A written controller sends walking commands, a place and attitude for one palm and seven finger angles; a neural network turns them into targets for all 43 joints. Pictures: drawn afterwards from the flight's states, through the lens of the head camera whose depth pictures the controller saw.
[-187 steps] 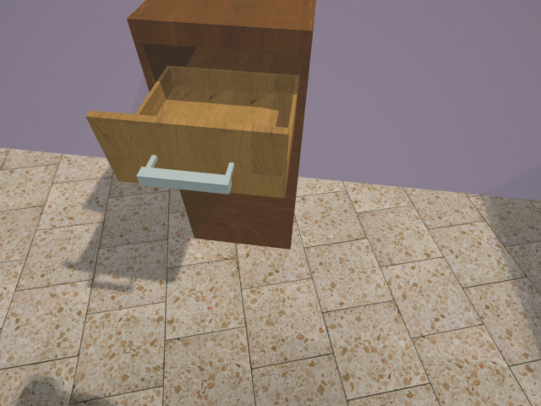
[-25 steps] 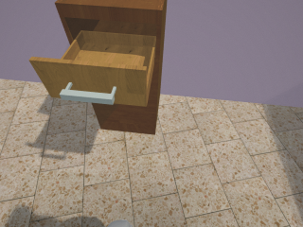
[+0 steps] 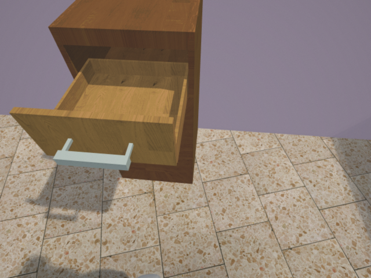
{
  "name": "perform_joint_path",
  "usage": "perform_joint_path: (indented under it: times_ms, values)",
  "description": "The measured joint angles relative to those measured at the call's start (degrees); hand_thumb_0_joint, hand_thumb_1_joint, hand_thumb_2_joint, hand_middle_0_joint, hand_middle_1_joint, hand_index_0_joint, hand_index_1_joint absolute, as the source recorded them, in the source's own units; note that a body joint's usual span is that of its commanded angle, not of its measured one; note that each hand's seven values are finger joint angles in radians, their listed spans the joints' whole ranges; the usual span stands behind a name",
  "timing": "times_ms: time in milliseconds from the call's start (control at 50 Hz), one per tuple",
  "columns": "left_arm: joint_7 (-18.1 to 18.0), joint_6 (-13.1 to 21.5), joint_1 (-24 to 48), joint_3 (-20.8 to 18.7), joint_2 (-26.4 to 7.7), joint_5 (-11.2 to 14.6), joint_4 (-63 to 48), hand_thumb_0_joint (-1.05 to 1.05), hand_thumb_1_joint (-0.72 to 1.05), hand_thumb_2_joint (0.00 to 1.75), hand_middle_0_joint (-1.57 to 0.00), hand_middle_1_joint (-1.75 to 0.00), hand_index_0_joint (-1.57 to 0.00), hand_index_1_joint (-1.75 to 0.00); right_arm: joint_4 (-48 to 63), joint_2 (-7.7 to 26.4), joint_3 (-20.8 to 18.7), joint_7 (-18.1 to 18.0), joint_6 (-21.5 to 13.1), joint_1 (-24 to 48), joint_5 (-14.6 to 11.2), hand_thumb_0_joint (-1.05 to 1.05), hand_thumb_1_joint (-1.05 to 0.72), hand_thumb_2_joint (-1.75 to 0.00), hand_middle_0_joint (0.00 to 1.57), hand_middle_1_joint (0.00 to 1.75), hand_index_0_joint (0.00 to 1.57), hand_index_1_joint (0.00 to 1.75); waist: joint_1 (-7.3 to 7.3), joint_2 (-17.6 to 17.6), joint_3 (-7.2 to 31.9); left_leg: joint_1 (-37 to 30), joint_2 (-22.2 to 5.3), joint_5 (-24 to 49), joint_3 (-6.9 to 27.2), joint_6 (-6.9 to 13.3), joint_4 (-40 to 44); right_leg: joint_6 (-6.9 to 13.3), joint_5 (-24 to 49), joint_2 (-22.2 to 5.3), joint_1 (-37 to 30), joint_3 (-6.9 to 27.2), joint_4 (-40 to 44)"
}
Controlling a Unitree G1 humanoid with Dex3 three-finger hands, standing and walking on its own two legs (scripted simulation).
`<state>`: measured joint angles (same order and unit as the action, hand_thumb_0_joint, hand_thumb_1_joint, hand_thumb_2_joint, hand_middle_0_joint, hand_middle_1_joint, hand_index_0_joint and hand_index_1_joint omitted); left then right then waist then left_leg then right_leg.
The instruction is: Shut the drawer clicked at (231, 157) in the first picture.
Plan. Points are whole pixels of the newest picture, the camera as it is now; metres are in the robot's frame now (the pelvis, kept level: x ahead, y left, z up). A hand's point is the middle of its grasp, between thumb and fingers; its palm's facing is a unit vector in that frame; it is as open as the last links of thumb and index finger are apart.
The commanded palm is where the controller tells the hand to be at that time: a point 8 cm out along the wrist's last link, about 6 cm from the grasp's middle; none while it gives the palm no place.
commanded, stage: come to a stop and stand still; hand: left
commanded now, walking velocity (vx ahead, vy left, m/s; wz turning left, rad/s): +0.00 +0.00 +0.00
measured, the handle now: (96, 152) +0.39 +0.25 +0.01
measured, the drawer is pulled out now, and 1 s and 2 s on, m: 0.30 0.30 0.30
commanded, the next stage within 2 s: look again from close up in 1.16 s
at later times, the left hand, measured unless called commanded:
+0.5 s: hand out of the picture +0.10 +0.19 -0.16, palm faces +0.04 -0.95 -0.31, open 7.3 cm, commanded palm none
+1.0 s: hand out of the picture +0.02 +0.18 -0.17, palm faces +0.06 -0.98 -0.18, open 7.3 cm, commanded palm none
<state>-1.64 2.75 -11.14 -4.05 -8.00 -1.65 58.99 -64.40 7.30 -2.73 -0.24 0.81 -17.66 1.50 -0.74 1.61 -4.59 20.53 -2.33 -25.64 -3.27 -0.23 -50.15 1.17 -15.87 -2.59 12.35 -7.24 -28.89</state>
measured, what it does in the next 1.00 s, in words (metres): steps on the spot: left foot, then left foot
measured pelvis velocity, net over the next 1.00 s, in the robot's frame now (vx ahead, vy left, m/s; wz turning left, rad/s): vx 0.02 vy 0.00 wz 0.00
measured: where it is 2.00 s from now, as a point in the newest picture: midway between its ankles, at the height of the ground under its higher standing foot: outside the picture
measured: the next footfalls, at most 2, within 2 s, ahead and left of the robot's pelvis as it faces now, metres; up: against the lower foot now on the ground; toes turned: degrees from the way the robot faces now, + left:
left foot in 0.10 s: +0.11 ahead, +0.14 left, +0.00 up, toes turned +5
left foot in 0.76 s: +0.05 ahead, +0.13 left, +0.00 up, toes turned +1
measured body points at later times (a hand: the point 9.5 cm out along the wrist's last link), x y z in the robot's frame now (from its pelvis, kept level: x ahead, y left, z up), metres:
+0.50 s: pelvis +0.04 -0.02 -0.01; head +0.09 -0.05 +0.44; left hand +0.10 +0.24 -0.14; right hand +0.12 -0.26 -0.17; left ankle +0.03 +0.13 -0.70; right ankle +0.03 -0.11 -0.74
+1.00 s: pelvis +0.02 +0.00 +0.01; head +0.04 +0.01 +0.46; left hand +0.02 +0.23 -0.16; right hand +0.03 -0.22 -0.15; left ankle +0.01 +0.13 -0.74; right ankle +0.03 -0.11 -0.74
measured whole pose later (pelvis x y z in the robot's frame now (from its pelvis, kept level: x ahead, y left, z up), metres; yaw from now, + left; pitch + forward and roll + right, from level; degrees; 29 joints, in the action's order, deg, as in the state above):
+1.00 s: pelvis +0.02 +0.00 +0.01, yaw +0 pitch -2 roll +0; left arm -1.4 -0.9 -13.1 -1.8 -9.4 -0.9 65.2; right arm -64.1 8.4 -0.7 -1.8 1.2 -14.0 1.2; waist 1.2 -0.7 -3.5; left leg 8.0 -1.4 -13.7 -1.4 -0.6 -23.2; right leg 0.4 -10.6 -0.9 10.3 -4.0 -22.4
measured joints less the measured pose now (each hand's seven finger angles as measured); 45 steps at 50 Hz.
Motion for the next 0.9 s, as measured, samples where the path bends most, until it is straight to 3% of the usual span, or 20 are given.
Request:
perform_joint_path:
  times_ms: [60,100,120,220,300,340,380,400,420,480,520,560,680,760,900]
  values:
    - [0.08,-0.01,-1.3,-0.1,-0.62,0.04,1.16,-0.01,0.94,0.9,-0.2,-0.3,-0.21,-0.3,1.62,0.33,-0.01,-0.31,-0.75,2.26,-0.08,0.01,-0.91,-0.9,0.2,0.3,0.19,0.29,0.52,-1.45,-0.13,0.21,-0.53,4.64,-0.63,-0.85,8.2,-0.6,0.13,-0.52,-2.24,0.23,2.5]
    - [0.0,-0.58,-2.22,0.21,-0.5,0.3,2.14,-0.01,0.94,0.9,-0.2,-0.3,-0.21,-0.3,2.27,1.5,0.06,-0.74,-1.58,3.29,-0.09,0.01,-0.92,-0.9,0.2,0.3,0.19,0.29,1.03,-1.42,-0.42,-2.1,-0.95,15.18,-0.58,-1.13,17.32,-1.38,-1.34,-0.45,-2.97,0.45,1.41]
    - [-0.15,-1.07,-2.73,0.52,-0.28,0.5,2.61,-0.01,0.93,0.9,-0.2,-0.3,-0.21,-0.3,2.48,2.21,0.11,-0.92,-2.12,3.61,-0.1,0.01,-0.93,-0.9,0.2,0.3,0.19,0.29,1.27,-0.92,-0.31,-3.2,-1.33,16.51,-0.37,-0.73,18.85,-1.83,-2.54,-0.11,-2.99,0.49,0.15]
    - [-0.73,-3.78,-2.8,1.13,-1.07,0.76,4.13,0.0,0.92,0.9,-0.19,-0.3,-0.2,-0.3,2.84,1.83,0.57,-2.28,-1.43,7.19,-0.58,0.01,-0.92,-0.9,0.2,0.3,0.19,0.29,2.02,-3.46,-0.87,-5.5,-0.1,10.31,-1.77,-0.01,19.26,-2.46,-5.1,-1.55,-2.93,1.76,-3.09]
    - [-0.38,-5.15,-1.24,0.68,-1.88,0.95,2.64,0.0,0.92,0.9,-0.2,-0.3,-0.2,-0.3,5.02,1.23,0.27,-2.81,-0.37,10.14,-0.27,0.0,-0.91,-0.9,0.2,0.3,0.19,0.29,1.76,-2.82,-2.83,-6.37,-0.81,11.8,-2.07,-0.07,21.47,-1.43,-12.76,0.57,1.54,3.87,-12.2]
    - [-0.26,-5.36,-0.26,0.27,-2.23,0.88,1.41,0.0,0.91,0.9,-0.2,-0.3,-0.2,-0.3,5.82,1.43,-0.03,-2.93,0.16,11.1,-0.04,0.0,-0.91,-0.9,0.2,0.3,0.2,0.29,1.59,-1.68,-3.57,-6.29,-1.59,12.3,-1.84,-0.6,21.84,-0.94,-12.81,1.8,3.35,4.52,-13.72]
    - [-0.07,-5.14,0.36,-0.03,-2.63,0.69,-0.06,0.0,0.91,0.9,-0.2,-0.3,-0.2,-0.3,6.18,1.98,-0.34,-2.87,0.75,11.45,-0.03,0.0,-0.91,-0.9,0.2,0.3,0.2,0.29,1.72,-0.56,-3.74,-5.81,-2.2,12.25,-1.53,-1.44,21.16,-0.69,-7.97,2.22,3.28,4.56,-9.91]
    - [0.04,-4.8,0.23,-0.09,-3.09,0.46,-0.98,0.0,0.91,0.9,-0.2,-0.3,-0.2,-0.3,6.32,2.21,-0.48,-2.72,1.12,11.3,-0.18,0.0,-0.91,-0.9,0.2,0.3,0.2,0.29,1.89,-0.59,-3.34,-5.11,-2.14,11.77,-1.52,-1.92,19.96,-0.57,-1.61,1.85,2.52,4.78,-5.67]
    - [0.03,-4.37,0.08,-0.19,-3.57,0.09,-1.62,0.0,0.91,0.9,-0.2,-0.3,-0.2,-0.3,6.4,2.43,-0.68,-2.45,1.53,11.2,-0.42,0.0,-0.9,-0.9,0.2,0.3,0.2,0.29,2.0,-0.83,-2.89,-4.0,-1.96,10.59,-1.53,-1.92,17.75,-0.21,-0.68,1.58,2.14,4.93,-4.2]
    - [-0.1,-4.03,1.14,0.29,-3.1,-0.3,-1.68,0.0,0.91,0.9,-0.19,-0.3,-0.2,-0.3,6.17,4.26,-1.54,-1.84,3.15,11.3,-0.68,0.0,-0.9,-0.9,0.2,0.3,0.2,0.29,1.4,0.91,-2.82,0.17,0.02,-0.67,2.95,-1.43,3.69,1.25,-3.08,1.89,2.18,3.46,-5.4]
    - [-0.38,-3.84,1.48,0.55,-2.58,-0.23,-1.75,0.0,0.91,0.9,-0.19,-0.3,-0.2,-0.3,5.83,5.01,-1.69,-1.67,3.5,11.22,-0.69,0.0,-0.9,-0.9,0.2,0.3,0.2,0.29,1.28,1.07,-2.77,1.33,1.38,-2.05,3.93,-1.5,-2.86,1.6,-2.49,1.79,1.42,3.17,-3.9]
    - [-0.5,-3.45,1.5,0.86,-2.16,-0.11,-1.87,0.0,0.91,0.9,-0.19,-0.3,-0.2,-0.3,5.56,5.32,-1.54,-1.45,3.43,11.0,-0.76,0.0,-0.91,-0.9,0.2,0.3,0.19,0.29,1.34,0.55,-2.71,0.56,2.1,-2.23,3.69,-1.88,-3.31,1.67,-1.17,1.57,0.64,3.26,-2.0]
    - [-0.32,-2.78,0.92,1.52,-1.35,0.05,-1.18,0.0,0.91,0.9,-0.2,-0.3,-0.21,-0.3,5.15,4.96,-0.76,-0.93,2.8,9.91,-0.98,0.0,-0.91,-0.9,0.2,0.3,0.19,0.29,1.89,-1.65,-2.0,-5.6,2.44,0.63,2.45,-2.29,10.85,1.52,1.51,0.92,-0.2,3.47,1.53]
    - [-0.12,-3.37,0.28,1.66,-0.81,0.61,0.4,0.0,0.91,0.9,-0.2,-0.3,-0.21,-0.3,4.94,5.0,-0.16,-0.96,1.23,8.1,-0.65,0.0,-0.91,-0.9,0.2,0.3,0.19,0.29,1.36,-0.51,-0.73,-10.86,0.21,10.49,3.19,-0.8,24.23,0.71,1.26,2.23,0.89,2.05,0.25]
    - [0.25,-3.89,-0.35,1.75,-1.57,0.68,4.17,0.0,0.91,0.9,-0.2,-0.3,-0.21,-0.3,1.33,2.04,1.65,-1.15,0.83,5.74,-0.23,0.0,-0.91,-0.9,0.2,0.3,0.19,0.29,2.4,-2.38,0.35,-11.5,0.43,11.05,2.66,-1.04,25.19,-0.15,4.17,2.1,-1.31,2.5,4.81]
